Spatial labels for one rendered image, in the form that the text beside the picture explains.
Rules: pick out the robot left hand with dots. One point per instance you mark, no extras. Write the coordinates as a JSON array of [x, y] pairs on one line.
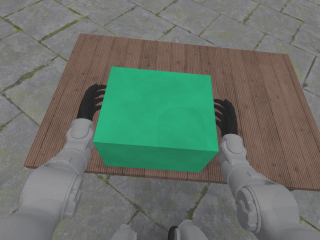
[[87, 106]]

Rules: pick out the robot right upper arm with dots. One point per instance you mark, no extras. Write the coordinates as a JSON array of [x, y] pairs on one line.
[[269, 211]]

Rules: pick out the left robot shin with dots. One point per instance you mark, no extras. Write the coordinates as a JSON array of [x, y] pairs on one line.
[[125, 226]]

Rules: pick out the robot left upper arm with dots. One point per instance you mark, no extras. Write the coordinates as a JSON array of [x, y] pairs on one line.
[[50, 196]]

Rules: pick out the robot right hand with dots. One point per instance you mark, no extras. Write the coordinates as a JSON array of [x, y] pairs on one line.
[[228, 123]]

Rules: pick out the robot right forearm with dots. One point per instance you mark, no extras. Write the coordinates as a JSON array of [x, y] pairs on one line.
[[236, 170]]

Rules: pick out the table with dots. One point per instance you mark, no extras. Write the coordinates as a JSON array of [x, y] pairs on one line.
[[274, 120]]

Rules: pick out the robot right foot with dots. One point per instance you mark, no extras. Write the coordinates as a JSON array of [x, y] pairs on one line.
[[171, 233]]

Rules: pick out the robot left forearm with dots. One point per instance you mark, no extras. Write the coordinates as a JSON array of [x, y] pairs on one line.
[[76, 153]]

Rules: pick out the carton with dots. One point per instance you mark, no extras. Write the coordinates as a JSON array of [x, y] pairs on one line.
[[153, 119]]

